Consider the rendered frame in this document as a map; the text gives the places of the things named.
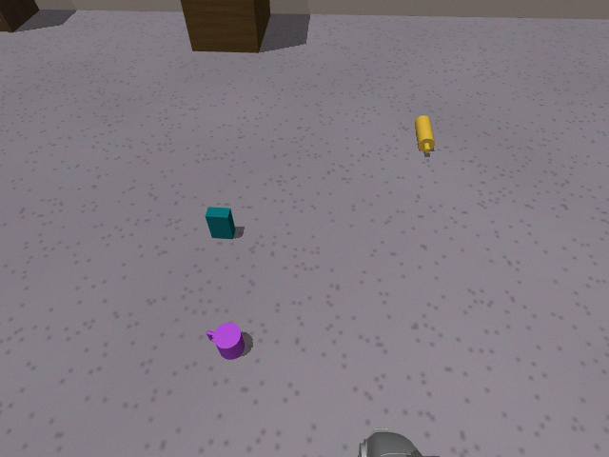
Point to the bookshelf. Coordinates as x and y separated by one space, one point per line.
14 13

